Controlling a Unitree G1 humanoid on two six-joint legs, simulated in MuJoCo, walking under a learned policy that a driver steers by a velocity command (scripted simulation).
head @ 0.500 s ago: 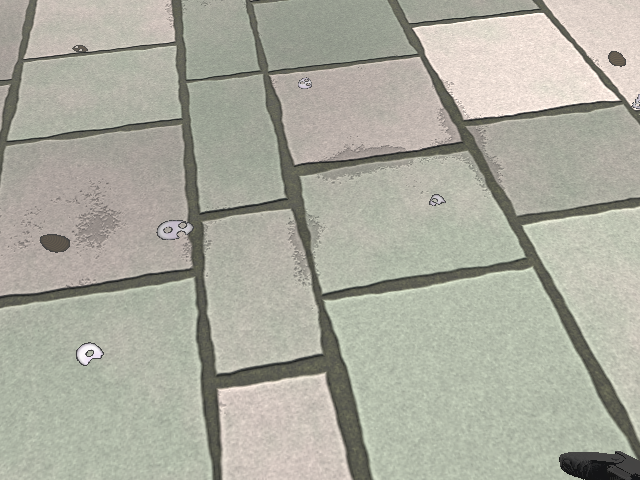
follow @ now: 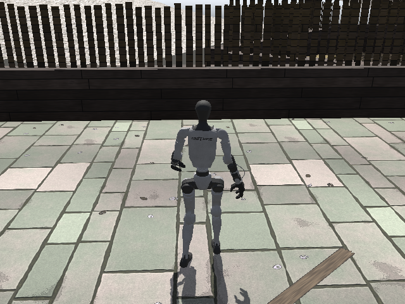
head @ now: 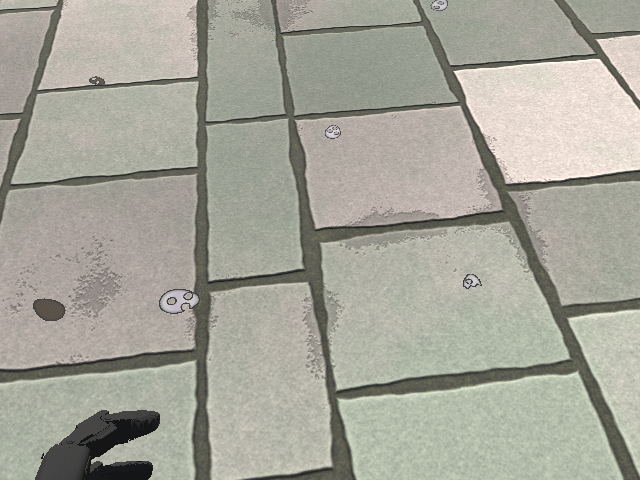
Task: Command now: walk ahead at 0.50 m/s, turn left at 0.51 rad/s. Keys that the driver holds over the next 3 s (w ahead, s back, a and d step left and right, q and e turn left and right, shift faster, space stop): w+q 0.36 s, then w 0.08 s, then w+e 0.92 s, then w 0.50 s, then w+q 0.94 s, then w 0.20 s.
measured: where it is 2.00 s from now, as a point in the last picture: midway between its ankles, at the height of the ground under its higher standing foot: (274, 259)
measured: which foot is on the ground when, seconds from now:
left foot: up 0.00-0.44, down 0.46-1.00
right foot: down 0.00-0.46, up 0.48-0.98, down 1.00-1.00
